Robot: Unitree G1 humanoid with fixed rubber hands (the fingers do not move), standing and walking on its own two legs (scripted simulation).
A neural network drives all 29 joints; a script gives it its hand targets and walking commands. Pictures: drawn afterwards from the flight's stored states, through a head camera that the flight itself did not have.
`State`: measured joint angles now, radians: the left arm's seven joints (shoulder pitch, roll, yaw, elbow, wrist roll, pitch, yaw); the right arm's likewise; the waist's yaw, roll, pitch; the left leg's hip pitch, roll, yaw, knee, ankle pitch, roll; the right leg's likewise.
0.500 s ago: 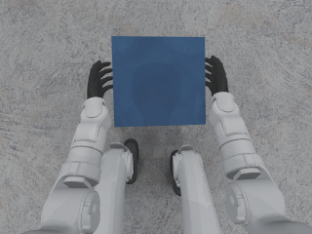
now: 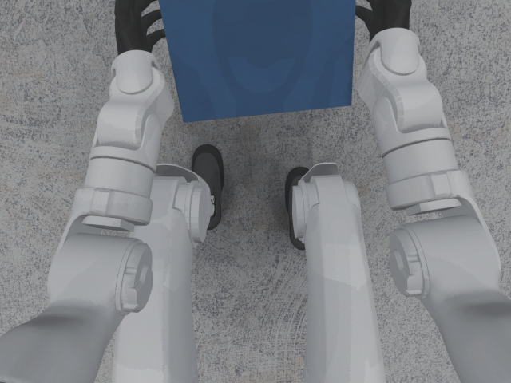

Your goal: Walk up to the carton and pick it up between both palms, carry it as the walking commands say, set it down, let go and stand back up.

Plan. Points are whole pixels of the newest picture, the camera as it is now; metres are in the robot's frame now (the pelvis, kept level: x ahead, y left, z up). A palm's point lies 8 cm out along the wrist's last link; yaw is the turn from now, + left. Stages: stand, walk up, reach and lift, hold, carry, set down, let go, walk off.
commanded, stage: set down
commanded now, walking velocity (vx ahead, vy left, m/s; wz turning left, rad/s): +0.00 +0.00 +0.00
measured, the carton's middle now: (257, 26) +0.52 -0.01 -0.29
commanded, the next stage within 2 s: none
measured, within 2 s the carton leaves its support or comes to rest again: rests again in 0.68 s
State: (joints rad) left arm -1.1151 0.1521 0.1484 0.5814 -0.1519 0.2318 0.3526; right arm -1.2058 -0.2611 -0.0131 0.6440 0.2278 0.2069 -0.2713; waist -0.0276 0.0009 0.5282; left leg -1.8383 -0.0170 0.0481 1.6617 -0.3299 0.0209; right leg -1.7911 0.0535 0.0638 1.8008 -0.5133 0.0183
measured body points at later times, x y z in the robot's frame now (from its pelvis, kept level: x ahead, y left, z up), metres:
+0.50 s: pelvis +0.00 +0.00 -0.07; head +0.38 -0.03 +0.15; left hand +0.56 +0.14 -0.26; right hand +0.57 -0.16 -0.26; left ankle +0.18 +0.11 -0.47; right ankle +0.12 -0.12 -0.47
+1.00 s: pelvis +0.00 +0.00 -0.11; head +0.39 -0.02 +0.10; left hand +0.59 +0.14 -0.29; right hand +0.59 -0.17 -0.29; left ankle +0.18 +0.11 -0.47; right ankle +0.12 -0.12 -0.47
